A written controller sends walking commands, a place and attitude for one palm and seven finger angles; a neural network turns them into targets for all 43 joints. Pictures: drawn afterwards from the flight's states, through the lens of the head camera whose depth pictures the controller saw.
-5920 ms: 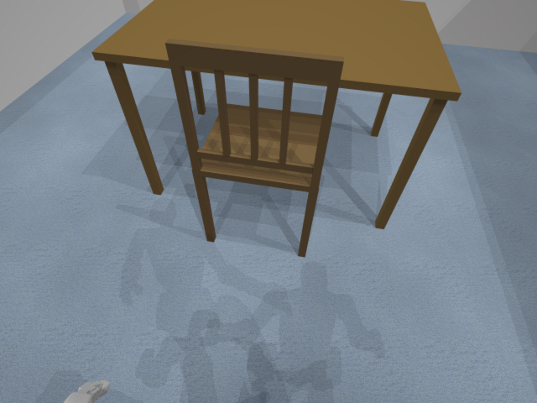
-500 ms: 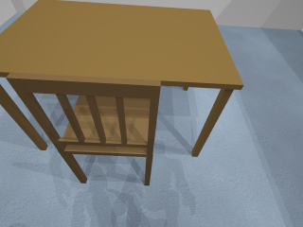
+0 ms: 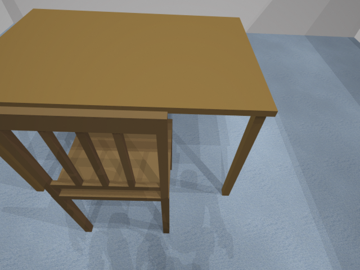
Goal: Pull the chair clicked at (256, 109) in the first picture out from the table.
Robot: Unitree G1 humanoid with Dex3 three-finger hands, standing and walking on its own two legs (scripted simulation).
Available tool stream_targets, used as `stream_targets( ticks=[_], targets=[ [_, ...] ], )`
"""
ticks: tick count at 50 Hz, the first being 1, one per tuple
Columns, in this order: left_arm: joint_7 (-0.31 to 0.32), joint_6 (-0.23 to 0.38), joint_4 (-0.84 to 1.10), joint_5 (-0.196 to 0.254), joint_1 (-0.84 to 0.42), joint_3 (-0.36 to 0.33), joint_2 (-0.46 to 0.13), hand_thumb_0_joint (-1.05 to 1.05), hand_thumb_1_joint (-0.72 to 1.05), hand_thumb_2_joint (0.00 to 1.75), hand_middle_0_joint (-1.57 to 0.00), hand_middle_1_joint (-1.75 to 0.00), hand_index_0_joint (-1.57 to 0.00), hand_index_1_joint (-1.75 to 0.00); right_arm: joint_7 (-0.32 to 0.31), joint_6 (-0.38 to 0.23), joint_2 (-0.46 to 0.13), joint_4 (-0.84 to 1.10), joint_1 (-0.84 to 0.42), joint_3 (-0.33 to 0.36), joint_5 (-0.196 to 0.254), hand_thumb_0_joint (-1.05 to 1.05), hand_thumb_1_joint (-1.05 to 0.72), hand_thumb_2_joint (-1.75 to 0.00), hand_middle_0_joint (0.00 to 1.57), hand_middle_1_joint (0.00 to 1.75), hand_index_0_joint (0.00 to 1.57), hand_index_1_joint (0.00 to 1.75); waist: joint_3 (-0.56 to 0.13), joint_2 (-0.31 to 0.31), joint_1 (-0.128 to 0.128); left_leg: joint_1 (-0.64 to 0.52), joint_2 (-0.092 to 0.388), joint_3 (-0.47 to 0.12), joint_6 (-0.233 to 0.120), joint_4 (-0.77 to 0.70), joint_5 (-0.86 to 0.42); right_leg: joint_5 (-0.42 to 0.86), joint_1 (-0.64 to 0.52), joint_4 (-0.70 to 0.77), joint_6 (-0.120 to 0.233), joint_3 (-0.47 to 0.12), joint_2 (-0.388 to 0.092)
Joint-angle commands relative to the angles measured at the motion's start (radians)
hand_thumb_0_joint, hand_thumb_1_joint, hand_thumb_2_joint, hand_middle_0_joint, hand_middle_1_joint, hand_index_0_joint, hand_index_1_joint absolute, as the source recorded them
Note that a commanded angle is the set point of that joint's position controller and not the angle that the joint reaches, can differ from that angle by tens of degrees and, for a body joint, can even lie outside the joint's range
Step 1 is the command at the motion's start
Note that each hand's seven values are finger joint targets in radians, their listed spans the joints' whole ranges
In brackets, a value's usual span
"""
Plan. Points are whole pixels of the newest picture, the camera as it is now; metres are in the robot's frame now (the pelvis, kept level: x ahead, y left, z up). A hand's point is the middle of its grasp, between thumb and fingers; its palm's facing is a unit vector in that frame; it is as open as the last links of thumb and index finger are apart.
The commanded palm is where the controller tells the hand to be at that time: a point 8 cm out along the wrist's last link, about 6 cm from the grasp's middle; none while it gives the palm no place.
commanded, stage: come to a stop and stand still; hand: left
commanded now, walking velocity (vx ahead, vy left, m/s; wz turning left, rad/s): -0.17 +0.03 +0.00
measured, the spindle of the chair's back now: (95, 160) +0.42 +0.28 -0.09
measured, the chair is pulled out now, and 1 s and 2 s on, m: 0.00 0.00 0.00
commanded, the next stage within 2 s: look again from close up in 0.76 s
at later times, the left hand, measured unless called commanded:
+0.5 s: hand out of the picture +0.00 +0.15 -0.18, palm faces +0.08 -0.98 -0.19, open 7.3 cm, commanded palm none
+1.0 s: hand out of the picture -0.09 +0.14 -0.17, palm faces +0.04 -0.98 -0.18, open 7.4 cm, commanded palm none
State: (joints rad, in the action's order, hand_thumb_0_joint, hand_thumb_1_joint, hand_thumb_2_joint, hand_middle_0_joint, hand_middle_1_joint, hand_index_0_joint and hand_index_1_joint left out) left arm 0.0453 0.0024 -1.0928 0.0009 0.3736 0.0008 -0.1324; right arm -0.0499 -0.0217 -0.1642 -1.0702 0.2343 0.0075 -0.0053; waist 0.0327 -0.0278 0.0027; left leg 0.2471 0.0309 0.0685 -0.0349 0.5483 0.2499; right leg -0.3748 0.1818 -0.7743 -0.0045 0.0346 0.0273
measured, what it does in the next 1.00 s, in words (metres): steps on the spot: right foot, then left foot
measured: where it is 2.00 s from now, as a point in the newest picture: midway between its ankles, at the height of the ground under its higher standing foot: outside the picture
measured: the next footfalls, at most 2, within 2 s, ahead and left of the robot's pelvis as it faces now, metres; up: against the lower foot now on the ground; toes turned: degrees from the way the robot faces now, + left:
right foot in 0.16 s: +0.04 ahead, -0.12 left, +0.00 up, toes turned -2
left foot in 0.46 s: -0.02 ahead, +0.09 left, +0.00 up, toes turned +4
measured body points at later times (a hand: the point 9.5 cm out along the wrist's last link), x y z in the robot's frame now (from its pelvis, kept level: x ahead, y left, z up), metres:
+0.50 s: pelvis -0.04 -0.03 -0.01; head -0.03 -0.02 +0.44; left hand -0.01 +0.20 -0.16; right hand +0.00 -0.26 -0.15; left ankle -0.06 +0.09 -0.74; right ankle +0.00 -0.12 -0.74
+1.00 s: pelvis -0.05 -0.02 +0.00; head -0.04 -0.03 +0.45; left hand -0.09 +0.19 -0.16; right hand -0.06 -0.23 -0.17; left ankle -0.06 +0.09 -0.74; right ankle +0.00 -0.12 -0.74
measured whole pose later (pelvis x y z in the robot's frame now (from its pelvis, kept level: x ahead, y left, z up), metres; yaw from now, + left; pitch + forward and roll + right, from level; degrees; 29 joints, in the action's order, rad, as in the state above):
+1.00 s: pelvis -0.05 -0.02 +0.00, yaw +1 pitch -1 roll +0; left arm 0.04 0.02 -1.14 -0.01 0.36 0.02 -0.11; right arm -0.03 -0.02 -0.13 -1.08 0.34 -0.01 -0.01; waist 0.03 0.03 0.01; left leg 0.21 0.01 0.06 -0.01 0.50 0.28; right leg -0.19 0.28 -0.49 0.03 0.07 -0.01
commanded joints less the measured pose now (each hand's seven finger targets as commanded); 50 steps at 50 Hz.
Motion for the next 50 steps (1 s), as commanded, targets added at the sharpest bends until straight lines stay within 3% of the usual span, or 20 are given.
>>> stream_targets(
  ticks=[1, 5, 7, 8, 9, 10, 13, 18, 21, 22, 23, 24, 26, 30, 36, 42, 43, 45, 47, 50],
  targets=[
    [0.010, -0.007, 0.113, -0.004, -0.045, -0.036, -0.108, 0.00, 0.90, 0.90, -0.20, -0.30, -0.20, -0.30, -0.002, 0.006, -0.135, 0.039, 0.072, 0.032, -0.009, 0.00, -0.90, -0.90, 0.20, 0.30, 0.20, 0.30, 0.058, 0.236, 0.008, -0.144, 0.256, -0.154, -0.178, -0.136, -0.976, -0.215, 0.224, -0.098, 0.008, -0.073, -0.088],
    [0.000, -0.016, 0.090, -0.022, 0.069, -0.042, -0.070, 0.00, 0.90, 0.90, -0.20, -0.30, -0.20, -0.30, 0.007, 0.020, -0.168, 0.091, -0.010, 0.043, -0.013, 0.00, -0.90, -0.90, 0.20, 0.30, 0.20, 0.30, -0.050, 0.141, -0.059, -0.021, 0.205, -0.096, -0.121, -0.117, -0.650, 0.060, 0.055, 0.036, 0.002, 0.021, -0.061],
    [0.000, -0.008, 0.075, -0.026, 0.112, -0.052, -0.106, 0.00, 0.90, 0.90, -0.20, -0.30, -0.20, -0.30, 0.018, 0.026, -0.147, 0.105, -0.037, 0.049, -0.010, 0.00, -0.90, -0.90, 0.20, 0.30, 0.20, 0.30, -0.079, 0.086, -0.086, 0.076, 0.148, -0.065, -0.051, -0.008, -0.314, 0.287, -0.058, 0.207, -0.003, -0.005, -0.095],
    [0.003, 0.001, 0.087, -0.036, 0.097, -0.060, -0.173, 0.00, 0.90, 0.90, -0.20, -0.30, -0.20, -0.30, 0.025, 0.033, -0.095, 0.113, -0.013, 0.047, -0.005, 0.00, -0.90, -0.90, 0.20, 0.30, 0.20, 0.30, -0.072, -0.136, -0.073, 0.114, 0.014, -0.002, 0.016, 0.152, 0.038, 0.424, -0.013, 0.343, 0.033, -0.200, -0.230],
    [-0.001, 0.005, 0.126, -0.037, 0.034, -0.064, -0.248, 0.00, 0.90, 0.90, -0.20, -0.30, -0.20, -0.30, 0.027, 0.051, -0.063, 0.129, 0.032, 0.050, -0.002, 0.00, -0.90, -0.90, 0.20, 0.30, 0.20, 0.30, -0.071, -0.285, -0.038, 0.136, -0.067, -0.008, 0.043, 0.308, 0.321, 0.527, 0.061, 0.446, 0.132, -0.365, -0.405],
    [-0.006, 0.001, 0.148, -0.032, -0.018, -0.059, -0.259, 0.00, 0.90, 0.90, -0.20, -0.30, -0.20, -0.30, 0.027, 0.065, -0.067, 0.118, 0.033, 0.052, -0.007, 0.00, -0.90, -0.90, 0.20, 0.30, 0.20, 0.30, -0.056, -0.224, -0.035, 0.108, -0.046, -0.075, 0.040, 0.427, 0.337, 0.350, 0.156, 0.480, 0.194, -0.353, -0.419],
    [-0.005, 0.007, 0.169, -0.030, -0.102, -0.046, -0.191, 0.00, 0.90, 0.90, -0.20, -0.30, -0.20, -0.30, 0.036, 0.058, -0.070, 0.096, 0.023, 0.047, -0.010, 0.00, -0.90, -0.90, 0.20, 0.30, 0.20, 0.30, -0.005, -0.223, -0.003, 0.170, -0.016, -0.079, 0.044, 0.498, 0.207, 0.451, 0.131, 0.434, 0.177, -0.238, -0.304],
    [-0.001, 0.009, 0.157, -0.030, -0.051, -0.052, -0.215, 0.00, 0.90, 0.90, -0.20, -0.30, -0.20, -0.30, 0.035, 0.038, -0.038, 0.089, 0.020, 0.026, 0.004, 0.00, -0.90, -0.90, 0.20, 0.30, 0.20, 0.30, -0.078, -0.140, -0.028, 0.072, -0.016, -0.016, 0.053, 0.138, 0.200, 0.524, 0.012, 0.393, 0.195, -0.199, -0.288],
    [-0.005, 0.002, 0.146, -0.012, -0.079, -0.045, -0.195, 0.00, 0.90, 0.90, -0.20, -0.30, -0.20, -0.30, 0.029, 0.026, -0.024, 0.045, 0.108, 0.012, 0.003, 0.00, -0.90, -0.90, 0.20, 0.30, 0.20, 0.30, -0.052, -0.041, 0.008, -0.136, -0.015, -0.013, 0.042, -0.164, -0.015, 0.262, 0.132, 0.373, 0.114, -0.150, -0.207],
    [-0.006, -0.002, 0.146, -0.009, -0.082, -0.040, -0.165, 0.00, 0.90, 0.90, -0.20, -0.30, -0.20, -0.30, 0.026, 0.016, -0.048, 0.041, 0.123, 0.013, -0.001, 0.00, -0.90, -0.90, 0.20, 0.30, 0.20, 0.30, -0.034, 0.046, 0.005, -0.139, 0.041, -0.067, 0.023, -0.227, -0.057, 0.193, 0.140, 0.328, 0.079, -0.117, -0.156],
    [-0.010, -0.005, 0.147, -0.006, -0.058, -0.035, -0.130, 0.00, 0.90, 0.90, -0.20, -0.30, -0.20, -0.30, 0.023, 0.008, -0.082, 0.049, 0.099, 0.015, -0.010, 0.00, -0.90, -0.90, 0.20, 0.30, 0.20, 0.30, -0.027, 0.161, -0.023, -0.071, 0.133, -0.173, -0.017, -0.253, -0.128, 0.129, 0.122, 0.307, 0.046, -0.083, -0.098],
    [-0.011, -0.004, 0.142, -0.010, -0.049, -0.032, -0.117, 0.00, 0.90, 0.90, -0.20, -0.30, -0.20, -0.30, 0.022, 0.009, -0.102, 0.064, 0.062, 0.015, -0.012, 0.00, -0.90, -0.90, 0.20, 0.30, 0.20, 0.30, -0.015, 0.173, -0.042, 0.006, 0.180, -0.191, -0.046, -0.260, -0.153, 0.099, 0.058, 0.304, 0.032, -0.051, -0.083],
    [-0.011, -0.005, 0.103, -0.018, -0.060, -0.032, -0.121, 0.00, 0.90, 0.90, -0.20, -0.30, -0.20, -0.30, 0.021, 0.007, -0.073, 0.054, 0.005, 0.005, -0.010, 0.00, -0.90, -0.90, 0.20, 0.30, 0.20, 0.30, 0.022, 0.211, -0.052, 0.088, 0.140, -0.164, -0.037, -0.290, -0.048, 0.135, -0.013, 0.318, 0.021, -0.042, -0.095],
    [-0.021, -0.001, 0.061, -0.018, -0.019, -0.023, -0.123, 0.00, 0.90, 0.90, -0.20, -0.30, -0.20, -0.30, 0.023, 0.013, -0.073, 0.043, 0.049, 0.002, -0.008, 0.00, -0.90, -0.90, 0.20, 0.30, 0.20, 0.30, 0.080, 0.096, -0.043, 0.123, 0.087, -0.140, -0.008, -0.311, 0.197, 0.098, -0.009, 0.418, 0.026, -0.075, -0.108],
    [-0.020, 0.012, 0.034, -0.015, -0.008, -0.020, -0.119, 0.00, 0.90, 0.90, -0.20, -0.30, -0.20, -0.30, 0.025, 0.015, -0.055, 0.005, 0.140, -0.004, -0.009, 0.00, -0.90, -0.90, 0.20, 0.30, 0.20, 0.30, 0.066, 0.005, -0.014, 0.035, 0.054, -0.096, 0.001, -0.260, 0.137, -0.004, 0.070, 0.496, 0.028, -0.104, -0.127],
    [-0.017, 0.022, 0.006, -0.011, 0.030, -0.015, -0.098, 0.00, 0.90, 0.90, -0.20, -0.30, -0.20, -0.30, 0.022, 0.004, -0.033, -0.018, 0.172, -0.013, -0.006, 0.00, -0.90, -0.90, 0.20, 0.30, 0.20, 0.30, 0.033, 0.021, -0.014, 0.010, 0.056, -0.089, 0.003, -0.252, 0.062, 0.076, 0.046, 0.477, 0.036, -0.096, -0.130],
    [0.024, 0.035, -0.024, -0.028, 0.076, 0.002, -0.110, 0.00, 0.90, 0.90, -0.20, -0.30, -0.20, -0.30, 0.034, -0.006, -0.097, 0.041, 0.042, -0.001, -0.007, 0.00, -0.90, -0.90, 0.20, 0.30, 0.20, 0.30, 0.106, 0.126, -0.043, 0.074, 0.082, -0.025, 0.042, -0.080, 0.034, 0.244, 0.079, 0.417, 0.028, -0.090, -0.174],
    [0.011, 0.052, -0.003, -0.018, 0.054, -0.004, -0.141, 0.00, 0.90, 0.90, -0.20, -0.30, -0.20, -0.30, 0.027, -0.015, -0.023, 0.043, 0.158, -0.006, -0.007, 0.00, -0.90, -0.90, 0.20, 0.30, 0.20, 0.30, -0.055, 0.117, 0.026, -0.032, 0.024, -0.067, 0.038, -0.104, 0.011, 0.361, 0.033, 0.381, 0.074, -0.145, -0.216],
    [0.007, 0.050, 0.003, -0.012, 0.025, -0.001, -0.124, 0.00, 0.90, 0.90, -0.20, -0.30, -0.20, -0.30, 0.022, -0.014, -0.036, 0.023, 0.194, -0.004, -0.002, 0.00, -0.90, -0.90, 0.20, 0.30, 0.20, 0.30, -0.144, 0.017, 0.031, -0.052, 0.054, -0.085, 0.025, -0.090, -0.053, 0.265, -0.006, 0.371, 0.071, -0.110, -0.183],
    [0.002, 0.038, 0.016, -0.014, -0.008, 0.000, -0.099, 0.00, 0.90, 0.90, -0.20, -0.30, -0.20, -0.30, 0.024, -0.008, -0.042, 0.026, 0.178, -0.001, -0.006, 0.00, -0.90, -0.90, 0.20, 0.30, 0.20, 0.30, 0.004, -0.043, 0.026, 0.008, 0.052, -0.103, 0.015, -0.134, -0.024, 0.110, 0.081, 0.396, 0.060, -0.102, -0.160]
  ],
)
